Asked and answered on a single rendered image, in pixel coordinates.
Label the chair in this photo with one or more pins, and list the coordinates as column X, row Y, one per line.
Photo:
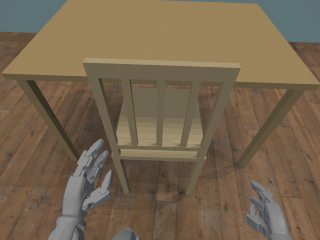
column 160, row 124

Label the table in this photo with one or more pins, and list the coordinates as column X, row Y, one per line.
column 162, row 30

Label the robot right hand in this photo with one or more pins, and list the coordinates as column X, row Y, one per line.
column 271, row 219

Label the robot left forearm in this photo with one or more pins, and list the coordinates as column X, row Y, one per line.
column 68, row 227

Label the left robot shin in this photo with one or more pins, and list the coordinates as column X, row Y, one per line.
column 127, row 229

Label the robot left hand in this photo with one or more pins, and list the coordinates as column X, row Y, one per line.
column 81, row 183

